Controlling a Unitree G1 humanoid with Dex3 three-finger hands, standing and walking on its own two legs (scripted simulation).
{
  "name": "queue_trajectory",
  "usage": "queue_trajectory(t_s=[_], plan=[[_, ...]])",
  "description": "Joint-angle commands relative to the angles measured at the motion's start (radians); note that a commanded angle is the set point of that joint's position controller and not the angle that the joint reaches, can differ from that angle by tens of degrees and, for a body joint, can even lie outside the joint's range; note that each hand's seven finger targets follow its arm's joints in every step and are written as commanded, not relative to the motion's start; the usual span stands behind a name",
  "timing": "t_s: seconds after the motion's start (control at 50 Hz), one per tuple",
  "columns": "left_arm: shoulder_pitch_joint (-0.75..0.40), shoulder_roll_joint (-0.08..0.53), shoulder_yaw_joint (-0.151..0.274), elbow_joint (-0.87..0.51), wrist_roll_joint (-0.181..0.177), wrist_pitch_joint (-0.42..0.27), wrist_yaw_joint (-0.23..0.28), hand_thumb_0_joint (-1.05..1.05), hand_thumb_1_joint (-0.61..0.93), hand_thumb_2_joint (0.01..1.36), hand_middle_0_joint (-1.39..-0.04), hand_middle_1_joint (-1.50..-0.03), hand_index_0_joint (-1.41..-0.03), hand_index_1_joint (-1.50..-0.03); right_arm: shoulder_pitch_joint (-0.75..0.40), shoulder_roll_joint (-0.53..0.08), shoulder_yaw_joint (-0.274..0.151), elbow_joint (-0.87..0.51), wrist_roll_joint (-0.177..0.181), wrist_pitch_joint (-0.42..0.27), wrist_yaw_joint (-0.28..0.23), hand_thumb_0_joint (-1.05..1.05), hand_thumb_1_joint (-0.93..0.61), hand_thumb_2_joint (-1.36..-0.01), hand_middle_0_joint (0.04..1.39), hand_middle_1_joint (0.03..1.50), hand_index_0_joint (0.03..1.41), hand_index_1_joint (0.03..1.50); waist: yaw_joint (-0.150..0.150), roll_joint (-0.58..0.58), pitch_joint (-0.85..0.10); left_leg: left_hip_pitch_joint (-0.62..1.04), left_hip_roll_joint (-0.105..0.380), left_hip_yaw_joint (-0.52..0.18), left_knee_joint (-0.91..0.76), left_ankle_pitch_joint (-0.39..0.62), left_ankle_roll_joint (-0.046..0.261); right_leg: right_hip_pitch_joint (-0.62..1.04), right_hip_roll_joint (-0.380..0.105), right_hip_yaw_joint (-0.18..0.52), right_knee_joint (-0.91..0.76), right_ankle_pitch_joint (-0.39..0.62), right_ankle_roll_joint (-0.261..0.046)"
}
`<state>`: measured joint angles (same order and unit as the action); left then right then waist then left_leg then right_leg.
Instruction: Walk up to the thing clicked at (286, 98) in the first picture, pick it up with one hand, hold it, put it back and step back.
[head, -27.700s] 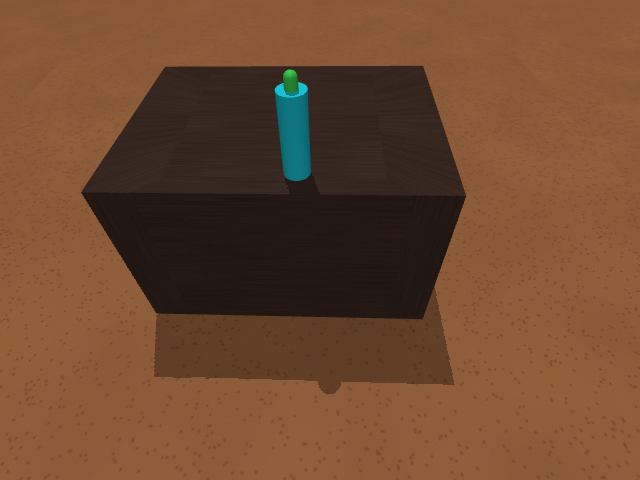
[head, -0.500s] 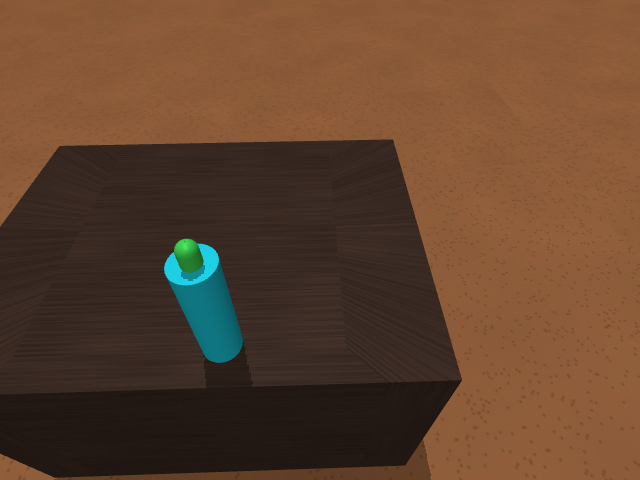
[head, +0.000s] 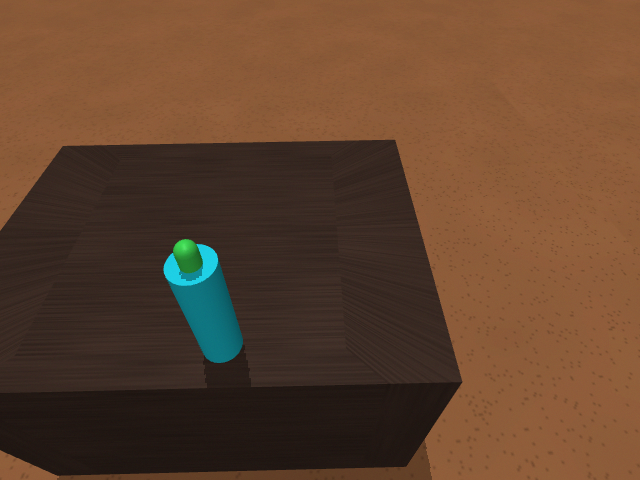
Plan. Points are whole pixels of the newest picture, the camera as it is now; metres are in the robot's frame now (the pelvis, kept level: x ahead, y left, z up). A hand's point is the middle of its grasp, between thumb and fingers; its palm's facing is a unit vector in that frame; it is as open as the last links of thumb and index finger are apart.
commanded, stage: stand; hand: left
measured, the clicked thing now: (206, 301) +0.40 +0.20 -0.04
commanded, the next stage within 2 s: step back in 0.64 s
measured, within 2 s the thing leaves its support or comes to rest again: neither
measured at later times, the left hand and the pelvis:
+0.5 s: hand out of the picture +0.06 +0.25 -0.16, palm faces -0.03 -0.94 -0.33, open 7.3 cm; pelvis +0.00 +0.00 +0.00, yaw +0 degrees
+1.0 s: hand out of the picture -0.01 +0.23 -0.16, palm faces -0.01 -0.90 -0.44, open 7.3 cm; pelvis -0.08 -0.05 -0.03, yaw +1 degrees
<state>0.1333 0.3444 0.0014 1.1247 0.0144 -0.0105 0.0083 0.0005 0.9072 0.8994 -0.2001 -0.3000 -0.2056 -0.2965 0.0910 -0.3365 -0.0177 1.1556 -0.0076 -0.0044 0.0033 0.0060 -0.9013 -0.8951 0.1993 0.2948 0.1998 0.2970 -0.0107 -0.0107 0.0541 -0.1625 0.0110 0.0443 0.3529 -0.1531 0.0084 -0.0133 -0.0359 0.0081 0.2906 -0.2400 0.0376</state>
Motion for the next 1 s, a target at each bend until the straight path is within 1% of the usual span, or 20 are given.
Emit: queue_trajectory(t_s=[0.0, 0.18, 0.28, 0.42, 0.54, 0.6, 0.62, 0.68, 0.72, 0.74, 0.76, 0.8, 0.84, 0.86, 0.88, 0.9, 0.92, 0.94, 0.96, 0.98], plan=[[-0.013, 0.205, 0.040, -0.055, 0.000, -0.020, 0.011, 0.000, 0.899, 0.900, -0.200, -0.300, -0.200, -0.300, -0.036, -0.212, -0.034, -0.060, -0.002, -0.024, -0.012, 0.000, -0.900, -0.900, 0.200, 0.300, 0.200, 0.300, 0.001, 0.011, -0.061, 0.088, 0.119, -0.114, -0.036, 0.162, 0.020, -0.087, -0.106, 0.057, -0.054, 0.157, -0.046], [-0.015, 0.209, 0.043, -0.065, 0.001, -0.021, 0.008, 0.000, 0.900, 0.900, -0.200, -0.300, -0.200, -0.300, -0.031, -0.213, -0.033, -0.066, -0.001, -0.028, -0.012, 0.000, -0.900, -0.900, 0.200, 0.300, 0.200, 0.300, 0.001, 0.008, -0.071, 0.100, 0.121, -0.118, -0.035, 0.184, 0.018, -0.084, -0.105, 0.056, -0.054, 0.168, -0.047], [-0.008, 0.205, 0.043, -0.063, 0.002, -0.017, 0.006, 0.000, 0.900, 0.900, -0.200, -0.300, -0.200, -0.300, -0.031, -0.221, -0.034, -0.065, -0.001, -0.026, -0.012, 0.000, -0.900, -0.900, 0.200, 0.300, 0.200, 0.300, 0.004, 0.023, -0.049, 0.077, 0.121, -0.131, -0.058, 0.091, 0.019, -0.093, -0.101, 0.055, -0.062, 0.093, -0.051], [-0.002, 0.204, 0.043, -0.066, 0.003, -0.017, 0.005, 0.000, 0.900, 0.900, -0.200, -0.300, -0.200, -0.300, -0.026, -0.220, -0.034, -0.068, -0.002, -0.029, -0.012, 0.000, -0.900, -0.900, 0.200, 0.300, 0.200, 0.300, 0.004, 0.021, -0.058, 0.086, 0.119, -0.132, -0.057, 0.116, 0.018, -0.097, -0.101, 0.051, -0.057, 0.107, -0.050], [0.001, 0.205, 0.041, -0.072, 0.000, -0.018, 0.006, 0.000, 0.900, 0.900, -0.200, -0.300, -0.200, -0.300, -0.031, -0.223, -0.033, -0.073, -0.001, -0.031, -0.013, 0.000, -0.900, -0.900, 0.200, 0.300, 0.200, 0.300, 0.008, 0.020, -0.080, 0.110, 0.126, -0.126, -0.031, 0.221, 0.022, -0.086, -0.103, 0.047, -0.045, 0.169, -0.044], [0.003, 0.202, 0.040, -0.066, 0.000, -0.015, 0.007, 0.000, 0.900, 0.900, -0.200, -0.300, -0.200, -0.300, -0.023, -0.221, -0.031, -0.067, 0.001, -0.029, -0.013, 0.000, -0.900, -0.900, 0.200, 0.300, 0.200, 0.300, 0.003, 0.018, -0.059, 0.094, 0.121, -0.129, -0.041, 0.176, 0.019, -0.089, -0.104, 0.047, -0.050, 0.144, -0.047], [-0.033, 0.273, 0.075, -0.092, -0.018, -0.003, 0.010, 0.000, 0.900, 0.900, -0.200, -0.300, -0.200, -0.300, -0.051, -0.285, -0.056, -0.091, 0.010, -0.011, -0.008, 0.000, -0.900, -0.900, 0.200, 0.300, 0.200, 0.300, -0.002, 0.027, 0.038, 0.027, 0.124, -0.153, 0.028, 0.386, 0.050, -0.179, -0.065, 0.036, 0.073, 0.277, -0.049], [0.012, 0.215, 0.073, -0.126, -0.025, 0.014, 0.016, 0.000, 0.900, 0.900, -0.200, -0.300, -0.200, -0.300, -0.008, -0.304, -0.077, -0.130, 0.021, 0.004, -0.008, 0.000, -0.900, -0.900, 0.200, 0.300, 0.200, 0.300, -0.008, 0.114, -0.114, 0.077, 0.227, -0.214, 0.033, 0.582, 0.163, -0.171, 0.022, -0.032, 0.305, 0.128, -0.055], [0.028, 0.207, 0.081, -0.149, -0.019, 0.035, 0.012, 0.000, 0.900, 0.900, -0.200, -0.300, -0.200, -0.300, -0.019, -0.309, -0.089, -0.166, 0.013, 0.010, -0.014, 0.000, -0.900, -0.900, 0.200, 0.300, 0.200, 0.300, -0.006, 0.201, -0.158, 0.064, 0.306, -0.278, 0.007, 0.523, 0.245, -0.227, 0.052, -0.006, 0.515, -0.274, -0.070], [0.028, 0.209, 0.084, -0.167, -0.016, 0.044, 0.010, 0.000, 0.900, 0.900, -0.200, -0.300, -0.200, -0.300, -0.020, -0.315, -0.095, -0.185, 0.004, 0.012, -0.018, 0.000, -0.900, -0.900, 0.200, 0.300, 0.200, 0.300, -0.009, 0.204, -0.157, 0.040, 0.321, -0.282, 0.006, 0.467, 0.271, -0.263, 0.042, 0.035, 0.621, -0.352, -0.079], [0.048, 0.206, 0.089, -0.172, -0.018, 0.050, 0.009, 0.000, 0.900, 0.900, -0.200, -0.300, -0.200, -0.300, -0.037, -0.313, -0.096, -0.210, -0.004, 0.016, -0.021, 0.000, -0.900, -0.900, 0.200, 0.300, 0.200, 0.300, 0.002, 0.206, -0.140, -0.007, 0.332, -0.270, 0.017, 0.442, 0.282, -0.276, 0.038, 0.059, 0.686, -0.357, -0.085], [0.083, 0.192, 0.091, -0.177, -0.023, 0.054, 0.007, 0.000, 0.900, 0.900, -0.200, -0.300, -0.200, -0.300, -0.082, -0.294, -0.093, -0.245, -0.017, 0.026, -0.025, 0.000, -0.900, -0.900, 0.200, 0.300, 0.200, 0.300, 0.027, 0.191, -0.127, -0.078, 0.301, -0.235, 0.066, 0.398, 0.258, -0.269, 0.030, 0.068, 0.662, -0.314, -0.087], [0.142, 0.195, 0.101, -0.168, -0.013, 0.047, 0.007, 0.000, 0.900, 0.900, -0.200, -0.300, -0.200, -0.300, -0.118, -0.288, -0.090, -0.273, -0.014, 0.038, -0.024, 0.000, -0.900, -0.900, 0.200, 0.300, 0.200, 0.300, 0.058, 0.157, -0.135, -0.106, 0.260, -0.208, 0.143, 0.288, 0.218, -0.220, 0.022, 0.039, 0.465, -0.204, -0.063], [0.166, 0.185, 0.104, -0.164, -0.004, 0.038, 0.007, 0.000, 0.900, 0.900, -0.200, -0.300, -0.200, -0.300, -0.129, -0.279, -0.086, -0.278, -0.007, 0.045, -0.021, 0.000, -0.900, -0.900, 0.200, 0.300, 0.200, 0.300, 0.074, 0.135, -0.126, -0.097, 0.214, -0.184, 0.201, 0.221, 0.169, -0.190, 0.016, 0.020, 0.251, -0.072, -0.048], [0.163, 0.200, 0.112, -0.162, 0.008, 0.031, 0.009, 0.000, 0.900, 0.900, -0.200, -0.300, -0.200, -0.300, -0.117, -0.258, -0.079, -0.280, 0.002, 0.056, -0.016, 0.000, -0.900, -0.900, 0.200, 0.300, 0.200, 0.300, 0.068, 0.083, -0.091, -0.153, 0.153, -0.160, 0.261, 0.109, 0.125, -0.155, 0.027, 0.009, 0.123, 0.030, -0.038], [0.129, 0.268, 0.130, -0.191, 0.027, 0.022, 0.011, 0.000, 0.900, 0.900, -0.200, -0.300, -0.200, -0.300, -0.054, -0.209, -0.065, -0.285, 0.011, 0.060, -0.012, 0.000, -0.900, -0.900, 0.200, 0.300, 0.200, 0.300, 0.039, -0.100, -0.059, -0.276, 0.041, -0.121, 0.377, -0.096, 0.070, -0.130, -0.090, 0.197, 0.033, 0.080, -0.060], [0.048, 0.360, 0.145, -0.239, 0.032, 0.017, 0.012, 0.000, 0.900, 0.900, -0.200, -0.300, -0.200, -0.300, -0.019, -0.171, -0.057, -0.288, 0.009, 0.066, -0.014, 0.000, -0.900, -0.900, 0.200, 0.300, 0.200, 0.300, 0.006, -0.239, -0.026, -0.375, -0.104, -0.113, 0.569, -0.435, 0.007, -0.210, -0.286, 0.437, -0.035, 0.106, -0.149], [0.007, 0.438, 0.153, -0.282, 0.044, 0.013, 0.011, 0.000, 0.900, 0.900, -0.200, -0.300, -0.200, -0.300, -0.054, -0.234, -0.081, -0.290, 0.000, 0.075, -0.029, 0.000, -0.900, -0.900, 0.200, 0.300, 0.200, 0.300, 0.058, -0.248, -0.011, -0.294, -0.118, -0.236, 0.774, -0.509, 0.015, -0.409, -0.396, 0.557, -0.044, 0.171, -0.310], [-0.044, 0.382, 0.149, -0.297, 0.035, 0.009, 0.017, 0.000, 0.900, 0.900, -0.200, -0.300, -0.200, -0.300, -0.049, -0.267, -0.091, -0.282, 0.004, 0.072, -0.027, 0.000, -0.900, -0.900, 0.200, 0.300, 0.200, 0.300, 0.027, -0.173, 0.016, -0.281, -0.101, -0.273, 0.884, -0.426, 0.016, -0.431, -0.360, 0.493, -0.022, 0.217, -0.311], [-0.112, 0.325, 0.136, -0.307, 0.025, 0.006, 0.017, 0.000, 0.900, 0.900, -0.200, -0.300, -0.200, -0.300, 0.017, -0.264, -0.095, -0.258, 0.016, 0.070, -0.025, 0.000, -0.900, -0.900, 0.200, 0.300, 0.200, 0.300, -0.024, -0.083, 0.005, -0.315, -0.123, -0.295, 0.906, -0.349, 0.008, -0.350, -0.256, 0.324, 0.044, 0.301, -0.250]])
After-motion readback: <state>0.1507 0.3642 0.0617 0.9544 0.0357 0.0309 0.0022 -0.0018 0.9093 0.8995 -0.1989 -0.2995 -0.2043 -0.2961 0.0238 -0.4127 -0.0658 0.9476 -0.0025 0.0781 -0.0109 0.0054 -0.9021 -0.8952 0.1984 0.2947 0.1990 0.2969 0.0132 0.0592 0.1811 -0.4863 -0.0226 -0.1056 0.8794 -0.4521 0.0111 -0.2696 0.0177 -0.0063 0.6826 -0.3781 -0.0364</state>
